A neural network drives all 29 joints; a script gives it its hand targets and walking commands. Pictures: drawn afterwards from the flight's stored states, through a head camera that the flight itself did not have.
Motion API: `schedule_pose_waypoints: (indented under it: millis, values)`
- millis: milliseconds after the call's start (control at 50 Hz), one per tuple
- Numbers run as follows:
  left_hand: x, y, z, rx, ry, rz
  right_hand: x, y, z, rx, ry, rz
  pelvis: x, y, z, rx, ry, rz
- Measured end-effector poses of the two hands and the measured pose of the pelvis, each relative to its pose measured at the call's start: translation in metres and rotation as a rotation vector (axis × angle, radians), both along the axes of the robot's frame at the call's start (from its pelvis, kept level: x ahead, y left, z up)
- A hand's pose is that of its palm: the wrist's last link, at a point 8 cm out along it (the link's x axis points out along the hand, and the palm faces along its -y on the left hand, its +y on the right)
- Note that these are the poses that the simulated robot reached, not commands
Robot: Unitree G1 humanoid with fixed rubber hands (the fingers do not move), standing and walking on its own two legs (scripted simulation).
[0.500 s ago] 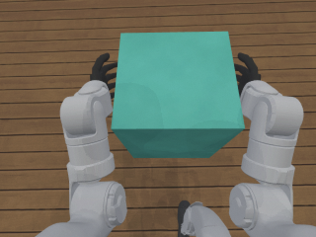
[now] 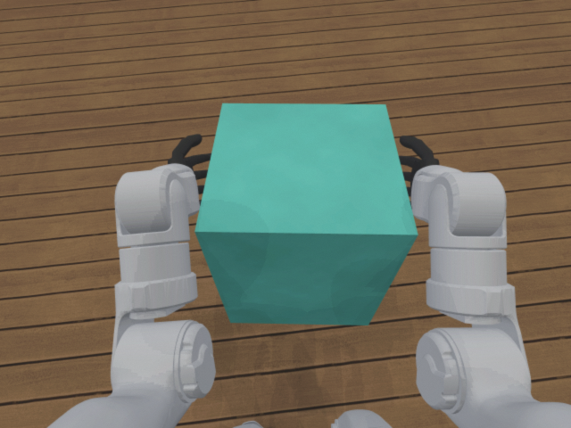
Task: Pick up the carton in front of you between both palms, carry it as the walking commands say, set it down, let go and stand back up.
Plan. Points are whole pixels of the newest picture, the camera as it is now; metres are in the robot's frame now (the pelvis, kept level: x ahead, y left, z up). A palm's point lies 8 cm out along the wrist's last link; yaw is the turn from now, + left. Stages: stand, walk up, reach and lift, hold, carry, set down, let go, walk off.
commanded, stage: carry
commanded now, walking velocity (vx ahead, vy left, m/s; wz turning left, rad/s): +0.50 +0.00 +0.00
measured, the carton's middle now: (301, 223) +0.37 -0.02 +0.07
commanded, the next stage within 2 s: none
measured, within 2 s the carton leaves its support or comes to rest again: neither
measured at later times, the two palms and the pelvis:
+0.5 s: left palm (176, 35) +0.66 +0.15 +0.20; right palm (358, 10) +0.70 -0.15 +0.21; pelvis +0.30 -0.04 +0.05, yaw +1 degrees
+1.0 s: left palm out of the picture +1.02 +0.11 +0.27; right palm out of the picture +1.00 -0.19 +0.26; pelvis +0.63 -0.02 +0.09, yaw +0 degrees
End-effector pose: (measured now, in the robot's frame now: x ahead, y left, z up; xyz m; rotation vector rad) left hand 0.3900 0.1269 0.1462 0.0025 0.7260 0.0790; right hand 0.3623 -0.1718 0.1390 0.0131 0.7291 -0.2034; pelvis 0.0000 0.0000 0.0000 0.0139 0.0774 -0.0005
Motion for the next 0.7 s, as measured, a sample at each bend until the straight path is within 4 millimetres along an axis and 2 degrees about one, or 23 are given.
schedule_pose_waypoints:
  millis: [60,120,240,300,380,480,600,660,700]
  values:
    - [0.036,-0.010,0.009,-0.007,-0.003,-0.020,0.028,-0.009,0.010,0.001,-0.004,-0.028,0.030,0.002,0.011,-0.014,0.003,-0.004]
    - [0.072,-0.016,0.023,-0.023,-0.046,-0.016,0.065,-0.015,0.026,0.010,-0.049,-0.042,0.064,-0.001,0.017,-0.019,0.009,-0.003]
    - [0.147,-0.017,0.046,-0.007,-0.106,0.028,0.159,-0.018,0.050,0.029,-0.109,0.001,0.150,-0.018,0.015,-0.034,0.010,-0.001]
    - [0.179,-0.010,0.045,0.017,-0.087,0.069,0.209,-0.012,0.050,0.032,-0.088,0.059,0.191,-0.031,0.015,-0.051,-0.007,0.011]
    - [0.207,0.006,0.037,0.033,0.002,0.122,0.261,0.006,0.049,0.031,0.001,0.121,0.234,-0.040,0.035,-0.028,-0.003,0.007]
    - [0.258,0.021,0.053,0.023,-0.012,0.169,0.322,0.022,0.063,0.047,-0.012,0.149,0.289,-0.040,0.052,-0.008,0.003,0.012]
    - [0.349,0.027,0.081,0.007,-0.090,0.149,0.401,0.027,0.088,0.046,-0.090,0.119,0.371,-0.026,0.055,0.002,0.016,0.008]
    - [0.403,0.026,0.082,-0.004,-0.096,0.103,0.439,0.024,0.090,0.020,-0.096,0.084,0.418,-0.013,0.049,0.028,-0.002,0.000]
    - [0.434,0.019,0.079,-0.005,-0.063,0.061,0.457,0.018,0.086,0.005,-0.065,0.052,0.443,-0.005,0.054,0.024,-0.008,-0.001]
